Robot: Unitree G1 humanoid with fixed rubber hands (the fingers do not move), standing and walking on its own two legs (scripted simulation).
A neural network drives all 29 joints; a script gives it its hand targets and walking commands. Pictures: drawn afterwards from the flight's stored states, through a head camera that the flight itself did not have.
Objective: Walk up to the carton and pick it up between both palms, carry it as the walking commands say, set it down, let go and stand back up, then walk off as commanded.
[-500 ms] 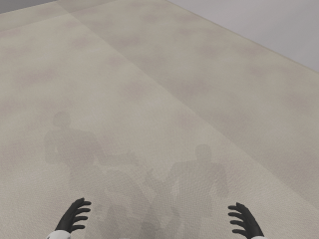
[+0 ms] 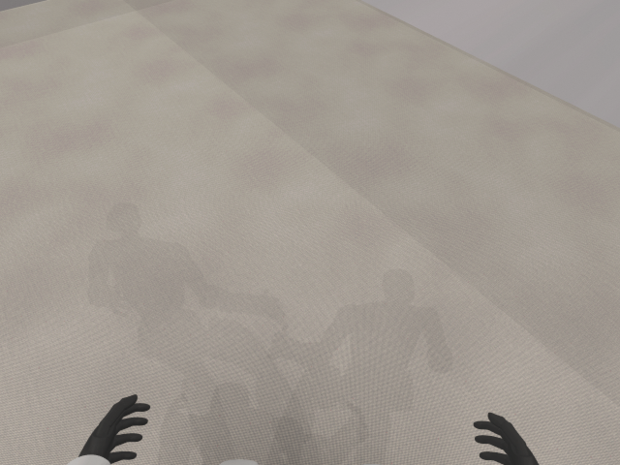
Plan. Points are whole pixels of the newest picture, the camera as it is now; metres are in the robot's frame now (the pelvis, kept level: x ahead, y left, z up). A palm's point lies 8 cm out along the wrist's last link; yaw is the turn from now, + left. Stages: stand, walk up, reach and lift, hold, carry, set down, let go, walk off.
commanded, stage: stand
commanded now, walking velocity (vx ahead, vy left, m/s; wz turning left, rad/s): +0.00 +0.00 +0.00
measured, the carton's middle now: out of the picture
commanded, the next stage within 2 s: walk up in 0.50 s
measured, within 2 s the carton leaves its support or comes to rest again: neither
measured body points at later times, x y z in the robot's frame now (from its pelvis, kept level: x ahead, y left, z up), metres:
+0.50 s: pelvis +0.01 +0.00 +0.01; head +0.04 +0.00 +0.46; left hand +0.12 +0.28 -0.11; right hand +0.13 -0.28 -0.11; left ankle +0.00 +0.13 -0.72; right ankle -0.01 -0.12 -0.72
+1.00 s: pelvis -0.01 +0.01 +0.00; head +0.04 +0.03 +0.44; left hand +0.02 +0.29 -0.15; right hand +0.12 -0.24 -0.14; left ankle -0.04 +0.11 -0.70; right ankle -0.01 -0.12 -0.72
